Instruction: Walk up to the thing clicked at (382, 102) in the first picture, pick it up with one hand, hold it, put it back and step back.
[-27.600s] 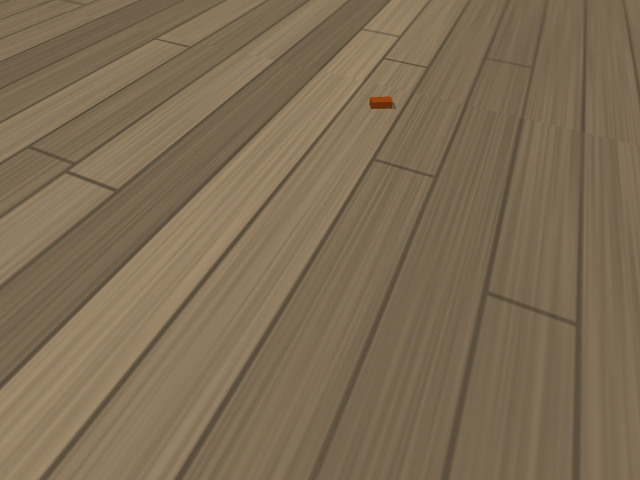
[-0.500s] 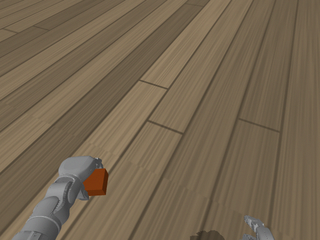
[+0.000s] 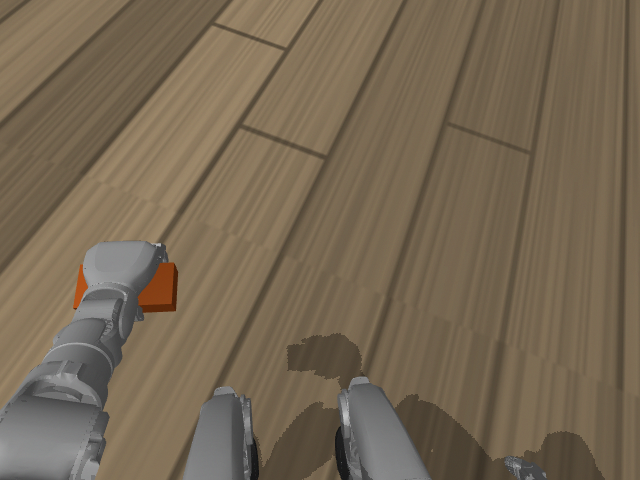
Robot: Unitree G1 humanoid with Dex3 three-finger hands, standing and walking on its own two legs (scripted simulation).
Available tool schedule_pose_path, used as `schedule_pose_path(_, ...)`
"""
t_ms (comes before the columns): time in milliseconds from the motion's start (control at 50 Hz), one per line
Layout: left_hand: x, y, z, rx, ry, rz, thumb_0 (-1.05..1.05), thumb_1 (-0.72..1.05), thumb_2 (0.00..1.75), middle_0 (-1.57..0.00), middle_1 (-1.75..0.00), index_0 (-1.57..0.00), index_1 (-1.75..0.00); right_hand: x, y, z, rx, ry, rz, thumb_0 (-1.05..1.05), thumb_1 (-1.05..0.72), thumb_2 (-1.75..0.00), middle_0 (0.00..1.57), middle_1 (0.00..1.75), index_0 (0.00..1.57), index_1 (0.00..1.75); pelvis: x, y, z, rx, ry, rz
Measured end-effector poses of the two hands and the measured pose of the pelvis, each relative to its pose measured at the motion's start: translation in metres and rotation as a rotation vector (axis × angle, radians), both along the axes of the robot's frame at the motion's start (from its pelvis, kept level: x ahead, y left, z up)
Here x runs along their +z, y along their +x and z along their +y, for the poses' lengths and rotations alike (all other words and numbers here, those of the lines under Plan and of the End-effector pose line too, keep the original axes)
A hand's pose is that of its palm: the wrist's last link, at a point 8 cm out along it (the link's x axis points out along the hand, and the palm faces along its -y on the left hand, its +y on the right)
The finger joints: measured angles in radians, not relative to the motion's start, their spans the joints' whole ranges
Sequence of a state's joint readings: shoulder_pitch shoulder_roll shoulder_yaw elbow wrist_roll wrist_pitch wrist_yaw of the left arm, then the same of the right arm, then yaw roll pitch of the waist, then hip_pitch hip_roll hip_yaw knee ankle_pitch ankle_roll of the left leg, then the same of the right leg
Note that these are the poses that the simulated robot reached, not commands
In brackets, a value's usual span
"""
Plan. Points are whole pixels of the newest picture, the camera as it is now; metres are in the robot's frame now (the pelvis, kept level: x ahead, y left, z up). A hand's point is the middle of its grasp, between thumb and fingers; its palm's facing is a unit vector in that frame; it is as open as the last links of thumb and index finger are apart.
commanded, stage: crouch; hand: left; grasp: from above
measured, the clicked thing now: (129, 288) +0.41 +0.24 -0.14
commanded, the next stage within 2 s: lower in 1.38 s
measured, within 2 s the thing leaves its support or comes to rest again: neither
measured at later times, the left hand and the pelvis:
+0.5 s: hand (167, 310) +0.43 +0.23 -0.33, palm faces -0.44 +0.01 -0.90, open 9.1 cm; pelvis -0.03 +0.00 -0.17, yaw -2 degrees
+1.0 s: hand (178, 308) +0.46 +0.23 -0.41, palm faces -0.47 -0.01 -0.88, open 9.1 cm; pelvis -0.03 -0.01 -0.25, yaw -5 degrees
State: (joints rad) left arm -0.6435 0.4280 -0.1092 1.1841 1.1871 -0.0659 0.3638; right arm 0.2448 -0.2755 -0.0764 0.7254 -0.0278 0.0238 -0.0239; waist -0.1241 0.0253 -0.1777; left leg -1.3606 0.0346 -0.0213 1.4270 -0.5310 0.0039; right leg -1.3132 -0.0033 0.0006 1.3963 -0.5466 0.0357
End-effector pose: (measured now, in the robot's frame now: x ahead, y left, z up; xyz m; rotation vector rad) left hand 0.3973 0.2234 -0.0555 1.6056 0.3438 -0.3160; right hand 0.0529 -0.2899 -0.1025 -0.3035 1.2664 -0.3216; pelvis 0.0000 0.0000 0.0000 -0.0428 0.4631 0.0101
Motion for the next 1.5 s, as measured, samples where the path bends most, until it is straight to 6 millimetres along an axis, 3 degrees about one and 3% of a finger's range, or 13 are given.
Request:
schedule_pose_path(120,-0.056,0.014,0.005,0.03,0.009,-0.005,0.01,0.14,0.36,-0.78,-0.42,-0.79,-0.4,-0.058,-0.031,0.016,-0.025,0.021,0.063,0.0,-0.9,-0.9,0.2,0.3,0.2,0.3,-0.052,-0.015,0.005,-0.006,-0.012,0.07)
schedule_pose_path(220,-0.101,0.017,0.012,0.054,-0.002,0.037,0.01,0.14,0.36,-0.78,-0.41,-0.8,-0.38,-0.098,-0.045,0.029,-0.023,0.051,0.085,0.0,-0.9,-0.9,0.21,0.3,0.2,0.3,-0.088,-0.025,0.007,-0.007,-0.023,0.113)
schedule_pose_path(400,-0.185,0.026,0.012,0.009,-0.048,0.071,0.01,0.16,0.32,-0.8,-0.37,-0.82,-0.35,-0.151,-0.044,0.031,0.041,0.053,0.119,0.0,-0.9,-0.9,0.21,0.3,0.2,0.3,-0.146,-0.029,0.006,-0.005,-0.045,0.175)
schedule_pose_path(540,-0.229,0.043,0.01,0.0,-0.051,0.034,0.01,0.15,0.31,-0.82,-0.35,-0.83,-0.34,-0.177,-0.037,0.018,0.092,0.029,0.145,0.0,-0.9,-0.9,0.21,0.3,0.2,0.3,-0.181,-0.028,0.002,-0.008,-0.054,0.194)
schedule_pose_path(740,-0.261,0.061,0.008,0.048,-0.036,0.04,0.0,0.14,0.32,-0.83,-0.33,-0.84,-0.33,-0.205,-0.045,0.008,0.094,0.044,0.172,0.0,-0.91,-0.9,0.21,0.3,0.2,0.3,-0.21,-0.027,-0.003,-0.025,-0.052,0.198)
schedule_pose_path(1080,-0.312,0.071,0.012,0.025,-0.058,0.06,0.0,0.16,0.31,-0.81,-0.35,-0.82,-0.34,-0.247,-0.073,0.013,0.087,0.074,0.258,0.0,-0.91,-0.9,0.21,0.3,0.2,0.3,-0.258,-0.031,-0.005,-0.051,-0.065,0.158)
schedule_pose_path(1500,-0.343,0.084,0.014,0.045,-0.043,0.066,0.0,0.17,0.3,-0.8,-0.36,-0.81,-0.35,-0.27,-0.076,0.016,0.114,0.073,0.263,0.0,-0.91,-0.9,0.21,0.3,0.2,0.3,-0.287,-0.031,-0.005,-0.068,-0.082,0.13)
